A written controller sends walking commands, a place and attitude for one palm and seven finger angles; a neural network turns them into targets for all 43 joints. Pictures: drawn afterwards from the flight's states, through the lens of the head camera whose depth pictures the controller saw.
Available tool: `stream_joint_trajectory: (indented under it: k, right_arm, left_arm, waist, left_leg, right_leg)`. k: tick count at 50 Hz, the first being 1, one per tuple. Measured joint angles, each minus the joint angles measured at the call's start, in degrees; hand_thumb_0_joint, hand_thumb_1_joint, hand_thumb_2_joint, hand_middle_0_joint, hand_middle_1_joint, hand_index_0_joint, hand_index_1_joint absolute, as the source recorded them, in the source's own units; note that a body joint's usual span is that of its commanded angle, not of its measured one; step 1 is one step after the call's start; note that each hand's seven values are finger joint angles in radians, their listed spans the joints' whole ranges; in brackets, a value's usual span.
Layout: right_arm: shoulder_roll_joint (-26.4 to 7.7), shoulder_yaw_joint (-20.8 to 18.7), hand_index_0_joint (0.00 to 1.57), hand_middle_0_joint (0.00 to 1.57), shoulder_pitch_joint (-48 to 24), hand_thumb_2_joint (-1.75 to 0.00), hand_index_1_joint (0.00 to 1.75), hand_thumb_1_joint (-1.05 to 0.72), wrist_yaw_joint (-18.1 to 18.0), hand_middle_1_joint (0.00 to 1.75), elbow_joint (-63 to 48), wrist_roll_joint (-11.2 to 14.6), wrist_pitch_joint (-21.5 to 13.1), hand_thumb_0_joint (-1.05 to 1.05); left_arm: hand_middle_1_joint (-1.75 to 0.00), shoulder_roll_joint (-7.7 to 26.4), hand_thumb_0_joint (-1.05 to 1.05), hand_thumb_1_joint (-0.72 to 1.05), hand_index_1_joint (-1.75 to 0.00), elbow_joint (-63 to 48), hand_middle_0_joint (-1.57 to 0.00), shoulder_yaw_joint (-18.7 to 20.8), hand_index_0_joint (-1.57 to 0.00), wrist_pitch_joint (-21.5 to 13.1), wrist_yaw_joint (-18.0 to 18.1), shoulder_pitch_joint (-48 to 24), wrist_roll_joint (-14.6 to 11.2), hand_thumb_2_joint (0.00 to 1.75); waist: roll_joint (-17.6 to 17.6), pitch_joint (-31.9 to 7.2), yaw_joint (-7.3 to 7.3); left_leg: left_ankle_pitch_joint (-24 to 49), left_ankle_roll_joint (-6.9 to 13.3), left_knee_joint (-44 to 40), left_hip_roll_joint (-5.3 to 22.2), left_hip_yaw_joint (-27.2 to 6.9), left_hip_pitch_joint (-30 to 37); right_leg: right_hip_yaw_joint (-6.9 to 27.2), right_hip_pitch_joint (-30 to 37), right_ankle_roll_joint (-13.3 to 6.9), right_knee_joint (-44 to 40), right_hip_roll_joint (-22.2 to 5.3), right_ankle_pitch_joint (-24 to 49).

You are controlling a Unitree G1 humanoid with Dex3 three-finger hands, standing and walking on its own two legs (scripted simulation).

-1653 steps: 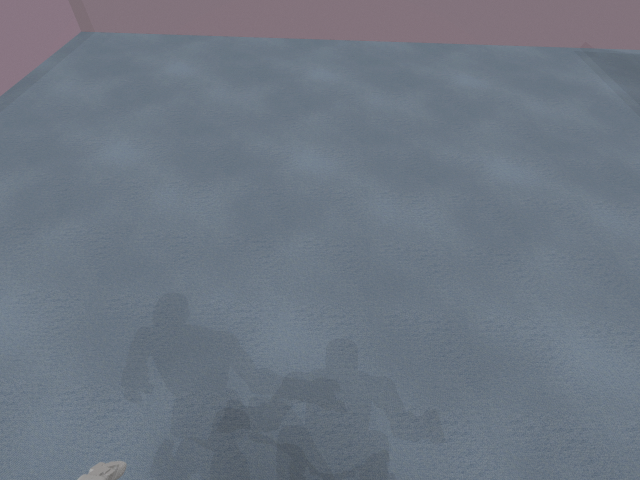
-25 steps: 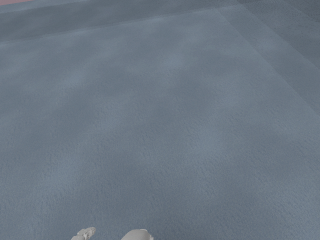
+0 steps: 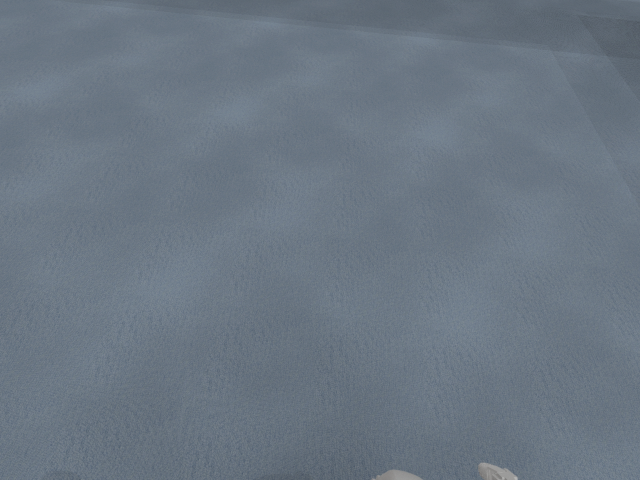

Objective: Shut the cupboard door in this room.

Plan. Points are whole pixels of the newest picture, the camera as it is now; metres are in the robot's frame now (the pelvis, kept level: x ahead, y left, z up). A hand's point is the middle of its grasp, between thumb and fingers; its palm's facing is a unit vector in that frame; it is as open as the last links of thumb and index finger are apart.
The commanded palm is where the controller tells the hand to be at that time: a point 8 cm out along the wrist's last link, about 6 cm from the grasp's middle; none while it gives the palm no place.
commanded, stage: turn or walk to find it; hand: left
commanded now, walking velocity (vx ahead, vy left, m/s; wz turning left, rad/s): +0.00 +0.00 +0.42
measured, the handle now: out of the picture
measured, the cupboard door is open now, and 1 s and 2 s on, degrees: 88 88 88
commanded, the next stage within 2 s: none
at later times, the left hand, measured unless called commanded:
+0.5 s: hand out of the picture +0.04 +0.15 -0.14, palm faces +0.23 -0.93 -0.27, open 7.4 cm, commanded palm none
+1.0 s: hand out of the picture -0.07 +0.21 -0.17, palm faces +0.47 -0.85 -0.25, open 7.4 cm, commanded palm none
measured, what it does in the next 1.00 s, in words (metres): steps on the spot, turning left: right foot, then left foot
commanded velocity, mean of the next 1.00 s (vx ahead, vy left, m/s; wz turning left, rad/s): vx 0.00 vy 0.00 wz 0.42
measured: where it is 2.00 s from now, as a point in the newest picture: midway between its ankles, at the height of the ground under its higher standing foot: outside the picture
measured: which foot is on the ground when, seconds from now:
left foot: down 0.00-0.30, up 0.32-0.72, down 0.74-1.00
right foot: up 0.00-0.26, down 0.28-0.74, up 0.76-1.00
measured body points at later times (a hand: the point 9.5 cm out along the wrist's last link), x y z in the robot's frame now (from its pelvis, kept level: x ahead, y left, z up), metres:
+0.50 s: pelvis +0.00 -0.05 +0.00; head +0.04 -0.08 +0.45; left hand +0.03 +0.20 -0.12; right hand +0.09 -0.29 -0.16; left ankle -0.07 +0.10 -0.65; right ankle +0.02 -0.13 -0.74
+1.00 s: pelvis -0.03 -0.01 +0.01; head +0.00 +0.02 +0.45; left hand -0.09 +0.26 -0.15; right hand +0.17 -0.19 -0.13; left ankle -0.07 +0.08 -0.74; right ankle +0.02 -0.15 -0.66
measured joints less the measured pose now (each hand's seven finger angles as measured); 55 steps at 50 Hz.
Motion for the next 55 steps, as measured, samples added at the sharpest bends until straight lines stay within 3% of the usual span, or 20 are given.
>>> stream_joint_trajectory:
  k: [7,11,14,15,17,21,24,28,33,37,38,40,42,45,50,55]
  right_arm:
    - [0.5,0.1,0.2,0.21,1.2,-0.9,0.3,-0.91,0.2,0.3,0.0,-0.1,0.2,0.0]
    - [0.5,-0.3,0.2,0.21,2.7,-0.9,0.3,-0.91,0.3,0.3,0.3,-0.3,0.7,0.0]
    - [0.1,-0.8,0.2,0.21,4.1,-0.9,0.3,-0.91,0.4,0.3,0.8,-0.1,1.2,0.0]
    - [-0.4,-1.1,0.2,0.21,4.4,-0.9,0.3,-0.91,0.4,0.3,1.1,0.2,1.3,0.0]
    - [-1.1,-1.8,0.2,0.21,5.1,-0.9,0.3,-0.91,0.4,0.3,1.6,0.2,2.0,0.0]
    - [-2.2,-2.5,0.2,0.2,6.0,-0.9,0.3,-0.91,0.9,0.3,2.6,-0.1,3.2,0.0]
    - [-2.4,-2.5,0.19,0.2,6.4,-0.9,0.3,-0.91,1.2,0.3,3.0,-0.1,3.4,0.0]
    - [-2.2,-2.2,0.19,0.2,6.3,-0.9,0.3,-0.91,1.3,0.3,3.6,0.0,3.6,0.0]
    - [-1.7,-1.4,0.19,0.2,4.2,-0.9,0.3,-0.91,1.2,0.3,3.5,0.4,3.2,0.0]
    - [-1.4,-0.8,0.19,0.2,2.5,-0.9,0.3,-0.91,1.2,0.3,1.9,0.5,1.8,0.0]
    - [-0.9,-0.8,0.19,0.2,2.0,-0.9,0.3,-0.91,1.2,0.3,1.6,0.4,1.3,0.0]
    - [-0.1,-0.5,0.19,0.2,1.3,-0.9,0.3,-0.91,1.0,0.3,0.9,0.2,0.6,0.0]
    - [0.3,-0.2,0.19,0.2,1.3,-0.9,0.3,-0.91,0.4,0.3,0.4,0.1,0.2,0.0]
    - [0.6,0.1,0.2,0.2,1.4,-0.9,0.3,-0.91,0.0,0.3,0.4,0.0,0.0,0.0]
    - [1.0,0.2,0.2,0.21,2.3,-0.9,0.3,-0.91,0.1,0.3,0.5,0.1,0.0,0.0]
    - [1.1,-0.3,0.2,0.21,3.5,-0.9,0.3,-0.91,0.3,0.3,0.6,-0.2,0.4,0.0]
  left_arm:
    - [-0.3,-1.1,0.01,0.91,-0.3,-2.3,-0.2,-0.5,-0.2,-0.5,-0.3,-2.9,-0.1,0.9]
    - [-0.3,-2.2,0.01,0.91,-0.3,-3.7,-0.2,-1.0,-0.2,-1.0,-0.3,-4.7,-0.3,0.9]
    - [-0.3,-3.0,0.01,0.91,-0.3,-4.8,-0.2,-1.5,-0.2,-2.2,-0.4,-5.1,-0.4,0.9]
    - [-0.3,-3.7,0.01,0.91,-0.3,-4.8,-0.2,-1.7,-0.2,-2.8,-0.2,-5.2,-0.1,0.9]
    - [-0.3,-4.8,0.01,0.91,-0.3,-5.3,-0.2,-2.2,-0.2,-3.5,-0.2,-5.0,0.1,0.9]
    - [-0.3,-6.2,0.01,0.91,-0.3,-5.6,-0.21,-2.3,-0.2,-3.5,0.3,-3.7,0.2,0.9]
    - [-0.3,-6.5,0.01,0.91,-0.3,-5.0,-0.21,-2.3,-0.2,-3.5,0.4,-2.7,0.3,0.9]
    - [-0.3,-6.2,0.01,0.91,-0.3,-4.3,-0.21,-2.2,-0.2,-3.6,0.2,-1.4,0.5,0.9]
    - [-0.3,-4.8,0.01,0.91,-0.3,-3.1,-0.21,-1.7,-0.2,-3.4,0.1,0.0,0.8,0.9]
    - [-0.3,-2.8,0.01,0.91,-0.3,-1.9,-0.21,-0.8,-0.2,-2.7,0.1,1.4,0.5,0.9]
    - [-0.3,-2.0,0.01,0.91,-0.3,-1.6,-0.21,-0.5,-0.2,-2.3,0.0,1.5,0.3,0.9]
    - [-0.3,-0.8,0.01,0.91,-0.3,-0.8,-0.21,-0.1,-0.2,-0.9,0.3,1.3,0.2,0.9]
    - [-0.3,-0.4,0.01,0.91,-0.3,0.0,-0.21,0.0,-0.2,0.2,0.4,0.6,0.1,0.9]
    - [-0.3,-0.3,0.01,0.91,-0.3,-0.1,-0.2,0.1,-0.2,0.0,-0.1,-0.4,0.1,0.9]
    - [-0.3,-0.8,0.01,0.91,-0.3,-1.5,-0.2,-0.1,-0.2,-0.5,-0.3,-2.1,0.0,0.9]
    - [-0.3,-2.0,0.01,0.91,-0.3,-3.0,-0.2,-0.7,-0.2,-0.7,-0.2,-4.1,-0.1,0.9]
  waist:
    - [1.1,-0.5,-0.82]
    - [2.3,-0.5,-2.14]
    - [3.0,-0.9,-2.65]
    - [4.2,-0.8,-2.82]
    - [5.3,-0.6,-3.28]
    - [5.3,-0.3,-3.3]
    - [4.7,-0.1,-3.44]
    - [3.5,0.1,-2.93]
    - [2.0,0.6,-1.43]
    - [1.1,0.2,-0.87]
    - [0.0,0.3,-0.77]
    - [-1.3,0.5,-0.18]
    - [-0.8,0.1,-0.33]
    - [-0.1,-0.4,-0.24]
    - [0.6,-1.1,-0.61]
    - [1.7,-1.0,-1.99]
  left_leg:
    - [2.5,-0.1,-3.5,-1.2,-2.5,1.0]
    - [2.2,-0.9,-1.9,-1.7,-4.4,-0.3]
    - [0.9,-2.0,1.2,-2.4,-5.8,-2.3]
    - [0.2,-2.2,3.4,-2.0,-6.4,-3.4]
    - [-7.5,-2.7,13.2,-2.6,-6.6,-7.0]
    - [-8.0,-3.8,32.5,-2.1,-4.6,-13.1]
    - [-5.9,-4.9,35.7,-0.3,-3.7,-14.0]
    - [-7.1,-5.8,29.9,1.4,-2.7,-11.7]
    - [-9.0,-5.5,18.4,1.9,-0.4,-7.3]
    - [-2.0,-4.0,3.9,1.7,2.1,-1.5]
    - [-1.9,-2.4,3.5,0.9,2.4,-1.4]
    - [-2.4,-0.4,4.6,0.2,2.5,-1.7]
    - [-1.7,0.3,3.3,0.2,1.6,-1.2]
    - [0.7,0.5,-0.6,-0.1,0.3,0.2]
    - [3.3,0.6,-4.2,-1.0,-1.5,1.0]
    - [3.7,-0.1,-3.7,-1.7,-3.4,-0.2]
  right_leg:
    - [2.5,-0.6,1.0,-4.5,0.7,3.0]
    - [2.3,2.7,0.6,-13.7,2.1,3.2]
    - [1.4,7.6,-0.6,-25.4,3.1,10.0]
    - [0.5,8.1,-3.0,-26.3,3.7,11.3]
    - [-1.2,8.2,-5.7,-25.4,3.3,10.6]
    - [-3.3,10.2,-6.4,-27.7,1.9,10.8]
    - [-4.8,11.3,-6.4,-29.3,1.0,11.5]
    - [-6.7,11.8,-6.2,-30.0,-0.2,11.7]
    - [-9.0,11.2,-5.3,-28.6,-1.7,11.1]
    - [-10.9,9.5,-3.6,-24.1,-3.0,8.9]
    - [-10.2,8.4,-3.0,-21.5,-3.9,8.0]
    - [-5.5,5.1,-1.5,-13.3,-3.1,0.3]
    - [-2.0,2.0,-0.8,-5.3,-1.3,-1.5]
    - [0.6,-0.9,0.0,0.9,-0.2,1.8]
    - [2.5,-1.7,0.9,-0.2,0.3,4.6]
    - [2.8,1.2,0.9,-9.4,1.6,3.2]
